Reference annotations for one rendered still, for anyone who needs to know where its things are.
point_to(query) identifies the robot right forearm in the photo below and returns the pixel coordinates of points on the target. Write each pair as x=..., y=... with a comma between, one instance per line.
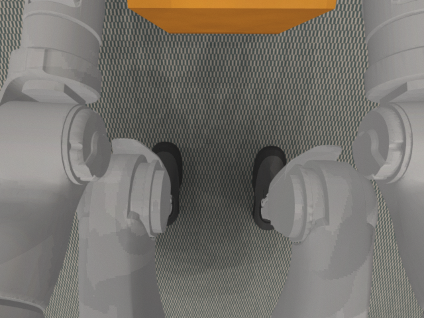
x=394, y=35

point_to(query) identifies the robot right thigh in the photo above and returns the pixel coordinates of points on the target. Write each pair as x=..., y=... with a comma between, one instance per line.
x=322, y=205

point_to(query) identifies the left robot foot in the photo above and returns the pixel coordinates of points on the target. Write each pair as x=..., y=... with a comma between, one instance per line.
x=171, y=157

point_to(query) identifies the right robot upper arm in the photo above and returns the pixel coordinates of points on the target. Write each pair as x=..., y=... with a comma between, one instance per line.
x=389, y=148

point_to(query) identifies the left robot upper arm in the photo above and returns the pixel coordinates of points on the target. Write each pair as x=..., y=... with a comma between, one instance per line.
x=49, y=152

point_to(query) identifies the carton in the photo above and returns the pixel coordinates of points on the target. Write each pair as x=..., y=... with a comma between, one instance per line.
x=229, y=16

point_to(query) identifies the robot left forearm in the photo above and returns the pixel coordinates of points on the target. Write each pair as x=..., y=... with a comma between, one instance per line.
x=58, y=58

